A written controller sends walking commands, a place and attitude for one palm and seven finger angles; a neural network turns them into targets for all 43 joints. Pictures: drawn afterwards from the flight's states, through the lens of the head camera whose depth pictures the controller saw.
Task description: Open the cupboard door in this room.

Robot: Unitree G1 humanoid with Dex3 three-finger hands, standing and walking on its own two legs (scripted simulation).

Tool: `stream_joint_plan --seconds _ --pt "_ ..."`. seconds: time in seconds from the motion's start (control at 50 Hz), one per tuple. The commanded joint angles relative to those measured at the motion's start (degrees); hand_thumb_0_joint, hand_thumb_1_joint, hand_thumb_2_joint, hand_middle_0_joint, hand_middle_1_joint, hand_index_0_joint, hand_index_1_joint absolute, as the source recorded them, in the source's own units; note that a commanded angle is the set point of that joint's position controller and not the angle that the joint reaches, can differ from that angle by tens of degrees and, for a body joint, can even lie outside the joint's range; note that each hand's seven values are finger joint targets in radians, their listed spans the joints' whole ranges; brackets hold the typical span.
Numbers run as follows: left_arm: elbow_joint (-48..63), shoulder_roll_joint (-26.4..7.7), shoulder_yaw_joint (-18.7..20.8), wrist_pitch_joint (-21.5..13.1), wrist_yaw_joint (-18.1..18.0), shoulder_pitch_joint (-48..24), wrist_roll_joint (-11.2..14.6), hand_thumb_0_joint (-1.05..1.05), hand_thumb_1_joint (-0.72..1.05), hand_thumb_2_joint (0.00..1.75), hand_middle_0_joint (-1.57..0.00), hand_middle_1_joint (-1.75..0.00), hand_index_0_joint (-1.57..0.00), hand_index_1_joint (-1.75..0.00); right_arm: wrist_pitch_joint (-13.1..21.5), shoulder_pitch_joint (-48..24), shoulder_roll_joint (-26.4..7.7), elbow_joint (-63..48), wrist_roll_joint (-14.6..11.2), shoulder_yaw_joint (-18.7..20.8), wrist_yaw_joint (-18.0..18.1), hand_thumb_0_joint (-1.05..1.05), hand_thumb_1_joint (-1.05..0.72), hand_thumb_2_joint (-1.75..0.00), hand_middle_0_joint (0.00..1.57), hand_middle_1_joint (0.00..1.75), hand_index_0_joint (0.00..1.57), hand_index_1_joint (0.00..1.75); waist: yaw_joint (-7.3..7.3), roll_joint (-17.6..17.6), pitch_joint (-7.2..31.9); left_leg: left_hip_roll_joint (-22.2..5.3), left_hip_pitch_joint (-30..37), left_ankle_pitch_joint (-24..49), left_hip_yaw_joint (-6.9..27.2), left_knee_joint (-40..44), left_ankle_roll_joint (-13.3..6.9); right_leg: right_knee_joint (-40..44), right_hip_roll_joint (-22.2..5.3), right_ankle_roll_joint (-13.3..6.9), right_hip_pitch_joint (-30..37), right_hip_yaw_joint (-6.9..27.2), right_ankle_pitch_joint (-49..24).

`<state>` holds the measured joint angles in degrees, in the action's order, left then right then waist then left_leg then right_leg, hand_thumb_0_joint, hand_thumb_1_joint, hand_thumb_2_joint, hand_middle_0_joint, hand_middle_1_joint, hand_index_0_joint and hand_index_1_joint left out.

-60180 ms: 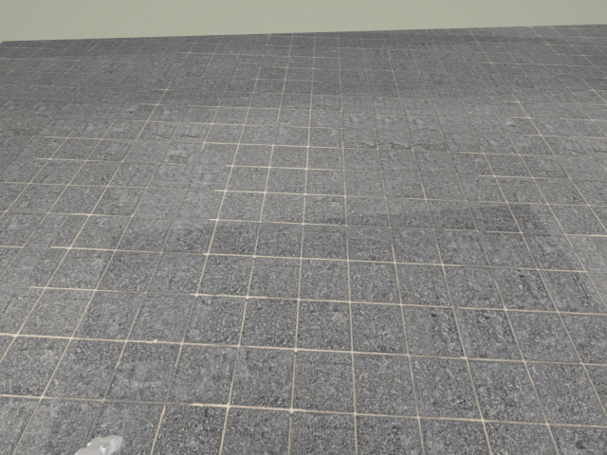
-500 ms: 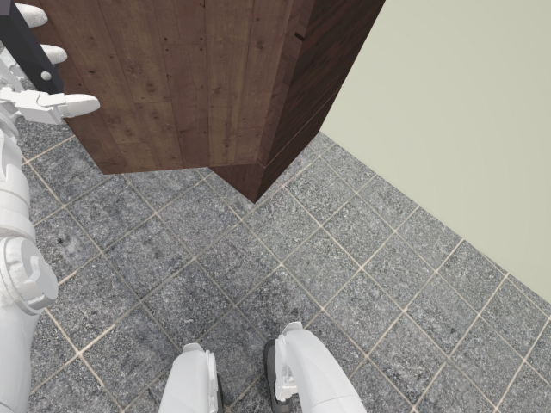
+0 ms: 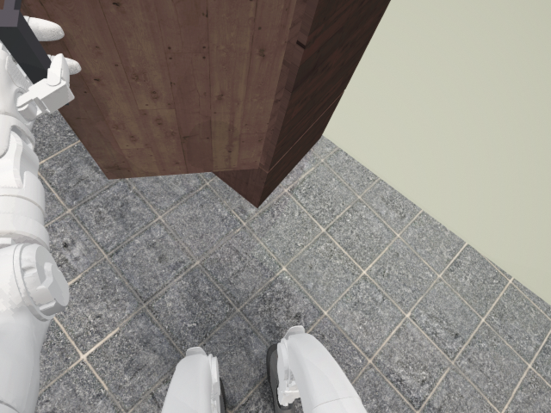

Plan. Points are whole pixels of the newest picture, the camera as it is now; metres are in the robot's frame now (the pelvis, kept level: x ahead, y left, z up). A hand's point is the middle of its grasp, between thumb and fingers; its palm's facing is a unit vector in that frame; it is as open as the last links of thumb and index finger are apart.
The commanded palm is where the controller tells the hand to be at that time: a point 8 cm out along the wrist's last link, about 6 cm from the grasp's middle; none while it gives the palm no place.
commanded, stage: pull the door open along its arc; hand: left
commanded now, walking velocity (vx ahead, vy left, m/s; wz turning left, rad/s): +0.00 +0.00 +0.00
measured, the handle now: (37, 50) +0.58 +0.25 +0.06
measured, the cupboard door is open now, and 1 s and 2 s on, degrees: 47 84 96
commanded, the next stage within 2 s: open thumb and fingers to let go in 1.14 s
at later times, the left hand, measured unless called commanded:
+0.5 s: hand (72, 135) +0.47 +0.20 +0.05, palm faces +0.03 -1.00 -0.01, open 6.0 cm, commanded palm +0.41 +0.25 +0.05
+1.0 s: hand (154, 214) +0.36 +0.11 +0.06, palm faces +0.48 -0.88 +0.01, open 6.0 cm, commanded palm +0.30 +0.14 +0.05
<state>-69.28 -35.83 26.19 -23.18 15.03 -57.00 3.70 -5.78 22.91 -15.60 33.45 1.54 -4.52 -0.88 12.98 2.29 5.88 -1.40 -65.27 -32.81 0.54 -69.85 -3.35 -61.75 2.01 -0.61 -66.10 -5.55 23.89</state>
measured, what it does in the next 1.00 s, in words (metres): stands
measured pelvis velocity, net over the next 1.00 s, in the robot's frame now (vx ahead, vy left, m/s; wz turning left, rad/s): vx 0.01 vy -0.03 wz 0.05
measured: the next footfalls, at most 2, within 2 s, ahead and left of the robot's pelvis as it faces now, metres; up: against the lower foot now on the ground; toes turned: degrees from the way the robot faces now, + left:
none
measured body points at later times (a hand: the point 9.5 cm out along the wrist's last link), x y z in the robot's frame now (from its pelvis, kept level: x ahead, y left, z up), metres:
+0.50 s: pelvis +0.02 +0.00 +0.02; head +0.16 +0.02 +0.45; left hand +0.46 +0.26 +0.06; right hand +0.05 -0.26 -0.09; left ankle -0.01 +0.08 -0.64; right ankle +0.04 -0.12 -0.64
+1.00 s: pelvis +0.01 -0.03 +0.02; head +0.09 -0.02 +0.47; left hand +0.33 +0.15 +0.06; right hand +0.16 -0.24 -0.09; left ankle -0.01 +0.08 -0.64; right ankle +0.04 -0.12 -0.64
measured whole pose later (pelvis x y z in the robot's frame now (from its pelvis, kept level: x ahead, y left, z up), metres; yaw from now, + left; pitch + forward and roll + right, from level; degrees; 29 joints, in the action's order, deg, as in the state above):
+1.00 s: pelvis +0.01 -0.03 +0.02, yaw +3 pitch +18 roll -1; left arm -27.0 2.3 1.4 -25.3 -29.9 -11.3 -2.8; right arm -1.7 12.8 -10.2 33.0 4.0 -0.6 -2.7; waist 1.5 0.8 9.2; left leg 0.3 -49.3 -31.4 -0.4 -62.4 -1.2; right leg -60.1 0.6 -2.6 -52.7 -4.3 25.8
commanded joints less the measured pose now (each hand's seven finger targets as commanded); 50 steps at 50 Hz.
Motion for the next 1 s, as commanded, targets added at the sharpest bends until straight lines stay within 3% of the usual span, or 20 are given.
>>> stream_joint_plan --seconds 0.0,0.04,0.06,0.08,0.12,0.18,0.28,0.32,0.4,0.46,0.48,0.5,0.56,0.62,0.64,0.7,0.72,0.76,0.8,0.98 --pt "11.1 -16.2 1.4 -3.7 -0.2 -22.9 0.5 0.00 0.90 0.90 -0.40 -1.35 -0.40 -1.35 0.3 12.2 -11.7 -0.8 0.3 4.3 0.8 0.00 -0.90 -0.90 0.20 0.30 0.20 0.30 0.52 9.7 29.6 -0.7 22.1 31.2 5.4 8.1 2.2 4.0 1.3 -0.7 16.1 2.7 -16.9" --pt "11.4 -17.8 2.7 -3.8 0.3 -20.6 0.3 0.00 0.90 0.90 -0.40 -1.35 -0.40 -1.35 0.4 11.9 -11.8 -1.3 0.2 4.4 0.9 0.00 -0.90 -0.90 0.20 0.30 0.20 0.30 -0.76 9.9 32.3 -0.5 21.8 31.7 5.0 8.1 2.1 3.8 1.2 -0.7 18.5 3.1 -18.1" --pt "11.8 -13.9 -0.6 -3.8 0.4 -23.0 0.5 0.00 0.90 0.90 -0.40 -1.35 -0.40 -1.35 0.4 11.6 -11.3 -1.2 0.1 4.3 0.8 0.00 -0.90 -0.90 0.20 0.30 0.20 0.30 0.59 11.6 31.0 -0.6 22.8 31.7 5.2 8.2 2.4 3.9 1.1 -0.6 16.4 2.8 -17.5" --pt "11.7 -13.6 -0.1 -3.7 0.5 -21.6 0.8 0.00 0.90 0.90 -0.40 -1.35 -0.40 -1.35 0.4 11.9 -11.4 -0.9 0.1 4.5 0.7 0.00 -0.90 -0.90 0.20 0.30 0.20 0.30 0.28 10.1 30.8 -0.7 23.2 31.8 5.1 8.1 2.2 4.2 1.2 -0.6 16.4 2.7 -17.5" --pt "13.5 -14.2 0.9 -4.3 0.6 -19.0 1.3 0.00 0.90 0.90 -0.40 -1.35 -0.40 -1.35 0.3 12.0 -11.6 -1.3 0.1 4.7 0.7 0.00 -0.90 -0.90 0.20 0.30 0.20 0.30 -1.04 11.7 33.3 -0.9 25.8 36.0 5.5 8.2 2.8 3.7 1.1 -0.8 16.6 2.5 -18.9" --pt "15.5 -12.8 0.8 -4.1 1.0 -14.2 2.1 0.00 0.90 0.90 -0.40 -1.35 -0.40 -1.35 0.2 11.5 -11.2 -2.0 -0.1 5.0 0.3 0.00 -0.90 -0.90 0.20 0.30 0.20 0.30 -2.32 10.4 33.5 -0.9 26.0 37.0 4.8 8.8 2.7 4.2 1.3 -0.7 19.1 2.6 -20.3" --pt "19.8 -9.0 -0.3 -3.5 1.4 -2.2 4.2 0.00 0.90 0.90 -0.40 -1.35 -0.40 -1.35 -0.1 9.8 -10.7 -3.9 -1.1 5.6 -0.1 0.00 -0.90 -0.90 0.20 0.30 0.20 0.30 -4.51 5.9 32.4 -0.4 24.2 35.8 3.4 10.8 2.2 5.6 1.4 -0.6 24.7 2.9 -22.6" --pt "24.1 -7.0 -0.9 -3.6 1.3 3.0 5.2 0.00 0.90 0.90 -0.40 -1.35 -0.40 -1.35 0.1 8.9 -10.2 -4.9 -1.5 5.9 -0.3 0.00 -0.90 -0.90 0.20 0.30 0.20 0.30 -5.95 6.6 33.5 -0.3 25.5 38.0 2.8 11.6 2.4 6.0 1.3 -0.6 26.7 3.0 -24.3" --pt "30.1 -2.3 -2.6 -3.5 0.3 14.6 6.8 0.00 0.90 0.90 -0.40 -1.35 -0.40 -1.35 0.5 6.9 -9.5 -6.5 -2.2 6.6 -0.6 0.00 -0.90 -0.90 0.20 0.30 0.20 0.30 -7.53 4.3 30.1 -0.3 25.1 38.9 1.9 13.3 2.3 6.8 1.2 -0.7 28.7 2.8 -25.2" --pt "33.8 1.0 -3.6 -3.7 -0.8 20.6 8.1 0.00 0.90 0.90 -0.40 -1.35 -0.40 -1.35 1.1 4.7 -8.9 -7.2 -2.6 6.9 -0.7 0.00 -0.90 -0.90 0.20 0.30 0.20 0.30 -8.37 2.0 27.2 0.2 22.9 35.8 0.9 14.4 2.3 7.3 0.8 -0.4 30.7 3.0 -25.1" --pt "37.3 2.5 3.6 -3.8 -8.9 20.0 11.7 0.00 0.90 0.90 -0.40 -1.35 -0.40 -1.35 1.8 2.6 -7.5 -8.1 -2.1 7.0 -0.6 0.00 -0.90 -0.90 0.20 0.30 0.20 0.30 -11.94 1.9 26.1 0.4 20.9 34.6 0.9 15.2 3.0 7.1 0.7 -0.6 31.2 2.3 -24.5" --pt "37.4 6.3 0.4 -3.9 -13.1 23.5 10.4 0.00 0.90 0.90 -0.40 -1.35 -0.40 -1.35 2.5 2.1 -7.2 -7.8 -1.7 6.8 -0.9 0.00 -0.90 -0.90 0.20 0.30 0.20 0.30 -11.57 2.6 25.1 0.5 20.9 34.0 1.0 15.3 3.5 6.7 0.7 -0.6 30.0 2.1 -23.2" --pt "41.4 13.4 -2.3 -4.7 -23.4 27.4 7.6 0.00 0.90 0.90 -0.40 -1.35 -0.40 -1.35 3.4 1.1 -6.3 -7.1 -0.5 7.0 -1.9 0.00 -0.90 -0.90 0.20 0.30 0.20 0.30 -11.62 1.6 24.7 0.3 21.4 35.4 0.6 15.2 4.7 5.4 0.2 -0.8 29.5 2.0 -23.4" --pt "46.1 17.4 -5.8 -5.7 -32.7 27.8 1.5 0.00 0.90 0.90 -0.40 -1.35 -0.40 -1.35 3.4 0.1 -5.5 -6.9 1.0 7.4 -2.4 0.00 -0.90 -0.90 0.20 0.30 0.20 0.30 -12.06 1.8 26.7 0.4 22.3 36.8 0.5 14.3 4.9 4.1 -0.1 -1.2 30.0 2.6 -24.8" --pt "46.8 20.4 -8.2 -5.4 -35.2 29.4 -0.2 0.00 0.90 0.90 -0.40 -1.35 -0.40 -1.35 3.2 -0.6 -5.1 -7.1 1.2 7.4 -2.6 0.00 -0.90 -0.90 0.20 0.30 0.20 0.30 -12.01 2.3 26.8 0.2 23.2 38.0 0.5 14.3 5.0 4.0 -0.4 -1.3 29.6 2.6 -24.9" --pt "49.4 23.8 -13.2 -5.4 -38.9 28.5 -4.0 0.00 0.90 0.90 -0.40 -1.35 -0.40 -1.35 3.0 -1.7 -4.9 -7.1 1.8 7.7 -2.5 0.00 -0.90 -0.90 0.20 0.30 0.20 0.30 -10.77 -1.4 26.7 0.4 23.5 35.1 0.8 14.1 4.5 4.8 -0.3 -1.4 30.3 2.7 -24.6" --pt "50.4 25.5 -14.7 -5.6 -39.9 28.8 -4.8 0.00 0.90 0.90 -0.40 -1.35 -0.40 -1.35 3.0 -2.5 -4.4 -7.0 1.9 7.8 -2.3 0.00 -0.90 -0.90 0.20 0.30 0.20 0.30 -11.05 -1.1 27.0 0.5 23.9 34.2 0.6 14.4 4.5 4.9 -0.6 -1.3 31.0 2.8 -24.7" --pt "51.1 29.7 -17.5 -5.4 -41.9 31.0 -4.8 0.00 0.90 0.90 -0.40 -1.35 -0.40 -1.35 3.5 -4.3 -3.7 -7.0 1.9 7.7 -2.1 0.00 -0.90 -0.90 0.20 0.30 0.20 0.30 -11.06 -2.3 26.1 0.8 23.7 30.9 0.5 15.0 4.2 5.8 -0.6 -1.2 31.7 2.6 -23.4" --pt "51.7 31.1 -19.5 -5.7 -43.0 31.2 -5.4 0.00 0.90 0.90 -0.40 -1.35 -0.40 -1.35 4.1 -5.6 -3.6 -6.9 2.1 7.6 -1.6 0.00 -0.90 -0.90 0.20 0.30 0.20 0.30 -10.60 -4.5 24.9 1.1 22.5 26.9 0.6 15.2 3.7 6.5 -0.7 -1.2 32.0 2.8 -21.6" --pt "56.7 38.9 -29.4 -6.7 -45.8 37.9 -8.4 0.00 0.90 0.90 -0.40 -1.35 -0.40 -1.35 7.1 -9.6 -1.7 -6.4 2.9 7.5 -1.4 0.00 -0.90 -0.90 0.20 0.30 0.20 0.30 -11.30 -3.9 23.0 2.1 21.8 21.8 -0.2 15.5 3.2 8.2 -1.8 -1.4 33.9 3.6 -19.5"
